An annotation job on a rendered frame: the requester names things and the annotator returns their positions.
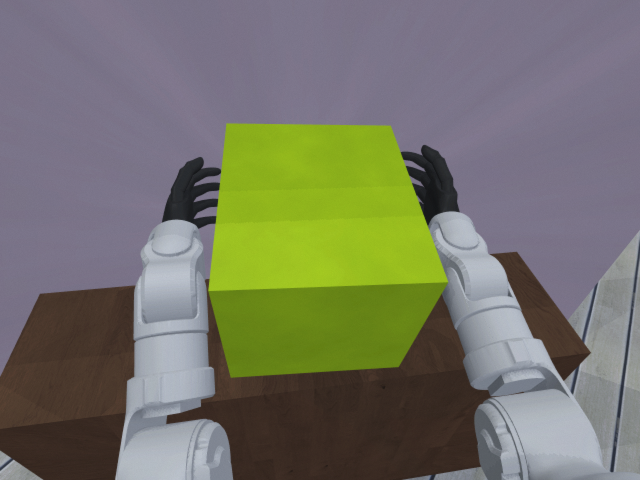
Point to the carton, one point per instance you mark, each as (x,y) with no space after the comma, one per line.
(322,258)

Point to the robot right upper arm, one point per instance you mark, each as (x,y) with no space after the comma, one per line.
(540,435)

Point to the right robot hand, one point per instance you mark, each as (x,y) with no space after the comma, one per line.
(439,194)

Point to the robot left upper arm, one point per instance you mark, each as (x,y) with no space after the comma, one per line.
(190,450)

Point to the right robot forearm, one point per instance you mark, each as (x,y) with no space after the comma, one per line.
(501,355)

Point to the left robot forearm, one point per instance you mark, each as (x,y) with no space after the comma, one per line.
(171,366)

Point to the pedestal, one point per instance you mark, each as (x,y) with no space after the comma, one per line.
(63,396)

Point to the left robot hand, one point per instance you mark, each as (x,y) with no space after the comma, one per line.
(180,204)

